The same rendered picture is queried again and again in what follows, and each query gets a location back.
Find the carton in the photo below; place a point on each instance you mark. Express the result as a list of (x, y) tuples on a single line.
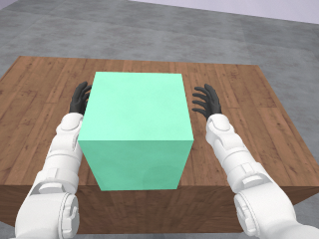
[(136, 132)]

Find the robot left upper arm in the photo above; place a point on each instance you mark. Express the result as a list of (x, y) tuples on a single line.
[(49, 216)]

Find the robot right upper arm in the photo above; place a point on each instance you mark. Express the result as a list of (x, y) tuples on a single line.
[(263, 211)]

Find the robot right forearm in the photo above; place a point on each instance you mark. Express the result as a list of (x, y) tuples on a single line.
[(242, 170)]

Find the left robot hand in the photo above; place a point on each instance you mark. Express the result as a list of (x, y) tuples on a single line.
[(79, 101)]

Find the pedestal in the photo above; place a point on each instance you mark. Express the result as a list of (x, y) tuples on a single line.
[(35, 95)]

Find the right robot hand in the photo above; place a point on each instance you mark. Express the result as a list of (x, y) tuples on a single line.
[(211, 104)]

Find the robot left forearm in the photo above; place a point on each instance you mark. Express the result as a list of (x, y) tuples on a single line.
[(62, 163)]

